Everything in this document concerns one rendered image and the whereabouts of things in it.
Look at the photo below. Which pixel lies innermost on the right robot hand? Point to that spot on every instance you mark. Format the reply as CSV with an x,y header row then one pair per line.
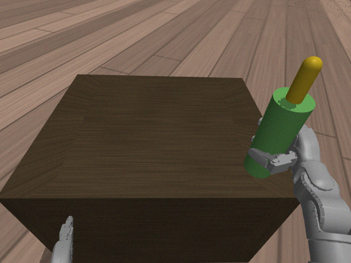
x,y
305,147

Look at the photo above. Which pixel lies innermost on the bottle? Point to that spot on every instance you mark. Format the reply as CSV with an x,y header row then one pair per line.
x,y
287,111

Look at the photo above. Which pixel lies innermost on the right robot arm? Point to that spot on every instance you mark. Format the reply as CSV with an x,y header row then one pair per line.
x,y
327,216

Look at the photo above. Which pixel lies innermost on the left robot hand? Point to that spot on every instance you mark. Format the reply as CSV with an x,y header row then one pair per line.
x,y
63,249

